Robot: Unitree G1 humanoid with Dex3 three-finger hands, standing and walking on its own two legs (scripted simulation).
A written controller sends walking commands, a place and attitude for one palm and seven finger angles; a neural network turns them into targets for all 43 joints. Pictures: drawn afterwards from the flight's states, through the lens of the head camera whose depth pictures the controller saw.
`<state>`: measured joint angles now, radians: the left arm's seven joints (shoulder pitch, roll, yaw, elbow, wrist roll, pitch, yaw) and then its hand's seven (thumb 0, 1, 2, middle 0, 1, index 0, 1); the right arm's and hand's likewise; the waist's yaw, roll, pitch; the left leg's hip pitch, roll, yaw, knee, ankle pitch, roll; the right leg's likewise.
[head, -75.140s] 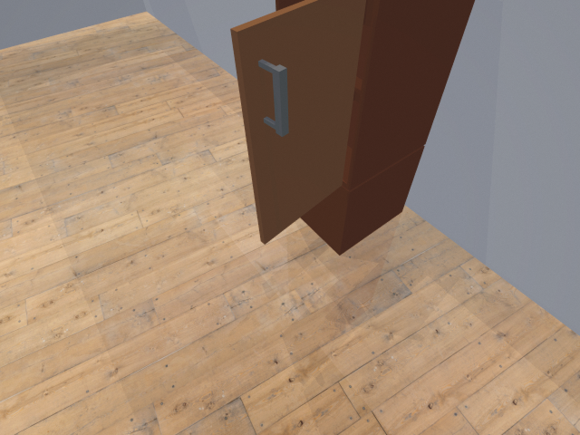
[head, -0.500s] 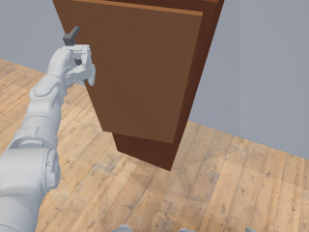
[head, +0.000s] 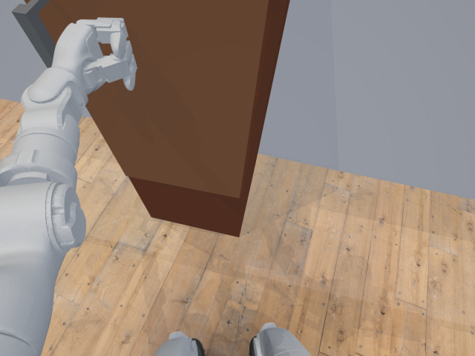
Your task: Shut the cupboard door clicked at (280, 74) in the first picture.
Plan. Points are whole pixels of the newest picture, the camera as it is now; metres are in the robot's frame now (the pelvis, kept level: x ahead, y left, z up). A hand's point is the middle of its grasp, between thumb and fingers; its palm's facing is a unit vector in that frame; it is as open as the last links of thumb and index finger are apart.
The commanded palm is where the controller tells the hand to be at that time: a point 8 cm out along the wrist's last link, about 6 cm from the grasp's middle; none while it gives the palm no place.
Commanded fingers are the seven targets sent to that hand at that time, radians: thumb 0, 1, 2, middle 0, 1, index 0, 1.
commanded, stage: push the door shut along its arc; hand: left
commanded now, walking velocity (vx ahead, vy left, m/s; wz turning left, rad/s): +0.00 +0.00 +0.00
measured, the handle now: (57, 46) +0.58 +0.20 +0.15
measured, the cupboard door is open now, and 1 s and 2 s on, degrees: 2 0 0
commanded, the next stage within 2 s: pull the fist back off the door in 0.26 s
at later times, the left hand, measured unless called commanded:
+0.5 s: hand (127, 58) +0.54 +0.09 +0.16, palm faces -0.12 -0.99 +0.08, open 3.0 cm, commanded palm +0.55 +0.12 +0.16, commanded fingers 0.00 0.90 0.90 -1.30 -1.50 -1.30 -1.50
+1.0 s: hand (139, 66) +0.52 +0.08 +0.16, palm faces +0.03 -1.00 +0.01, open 3.2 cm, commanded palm +0.48 +0.13 +0.16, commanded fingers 0.00 0.90 0.90 -1.30 -1.50 -1.30 -1.50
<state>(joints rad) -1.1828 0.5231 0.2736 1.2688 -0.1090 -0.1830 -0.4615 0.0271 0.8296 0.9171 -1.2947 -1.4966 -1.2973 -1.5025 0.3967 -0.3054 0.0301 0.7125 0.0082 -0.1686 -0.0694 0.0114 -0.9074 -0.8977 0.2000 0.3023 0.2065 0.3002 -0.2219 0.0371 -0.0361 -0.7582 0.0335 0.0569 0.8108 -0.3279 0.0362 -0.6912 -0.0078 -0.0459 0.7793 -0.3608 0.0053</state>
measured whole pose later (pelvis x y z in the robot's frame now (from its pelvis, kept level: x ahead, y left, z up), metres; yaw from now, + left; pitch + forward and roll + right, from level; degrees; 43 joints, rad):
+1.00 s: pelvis +0.01 -0.02 +0.01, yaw -1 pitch +13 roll -1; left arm -0.98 0.33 0.34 1.17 -0.07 -0.28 -0.01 0.03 0.90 0.92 -1.29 -1.50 -1.30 -1.50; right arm 0.49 -0.28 -0.01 0.71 0.00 -0.08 0.01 0.01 -0.91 -0.90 0.20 0.30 0.20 0.30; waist -0.17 0.05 -0.08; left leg -0.63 0.06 0.07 0.72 -0.31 0.00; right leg -0.58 0.03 -0.03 0.71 -0.34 -0.03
